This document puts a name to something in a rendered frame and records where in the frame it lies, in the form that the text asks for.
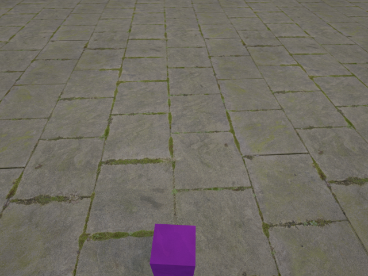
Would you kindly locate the carton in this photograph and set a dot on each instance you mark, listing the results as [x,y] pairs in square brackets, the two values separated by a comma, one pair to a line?
[173,250]

